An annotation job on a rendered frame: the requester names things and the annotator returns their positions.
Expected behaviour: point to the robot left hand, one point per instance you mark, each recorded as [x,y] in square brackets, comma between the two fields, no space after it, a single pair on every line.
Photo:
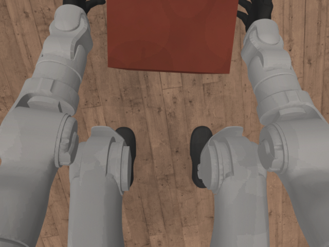
[85,5]

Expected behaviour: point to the right robot upper arm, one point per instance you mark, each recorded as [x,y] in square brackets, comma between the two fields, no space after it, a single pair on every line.
[298,152]

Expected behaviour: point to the robot left shin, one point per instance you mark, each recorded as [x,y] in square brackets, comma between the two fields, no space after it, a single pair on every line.
[74,168]

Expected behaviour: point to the left robot thigh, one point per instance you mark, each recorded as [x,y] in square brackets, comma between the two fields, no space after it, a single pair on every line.
[95,207]

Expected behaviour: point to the robot right forearm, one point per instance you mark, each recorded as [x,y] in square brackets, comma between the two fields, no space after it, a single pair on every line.
[273,79]

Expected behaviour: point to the robot left forearm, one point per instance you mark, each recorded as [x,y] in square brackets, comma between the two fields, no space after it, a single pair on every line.
[59,70]

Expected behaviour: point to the robot right hand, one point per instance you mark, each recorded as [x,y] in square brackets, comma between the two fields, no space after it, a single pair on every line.
[256,9]

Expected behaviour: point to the carton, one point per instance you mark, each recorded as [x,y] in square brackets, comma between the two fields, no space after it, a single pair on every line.
[176,36]

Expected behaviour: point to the left robot upper arm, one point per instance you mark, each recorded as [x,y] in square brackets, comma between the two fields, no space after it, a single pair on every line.
[34,144]

